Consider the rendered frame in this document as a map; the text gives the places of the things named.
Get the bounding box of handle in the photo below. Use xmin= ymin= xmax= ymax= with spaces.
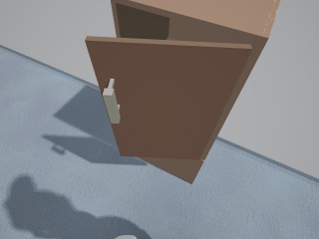
xmin=103 ymin=79 xmax=121 ymax=123

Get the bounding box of cupboard door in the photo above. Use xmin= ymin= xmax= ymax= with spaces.
xmin=85 ymin=36 xmax=252 ymax=160

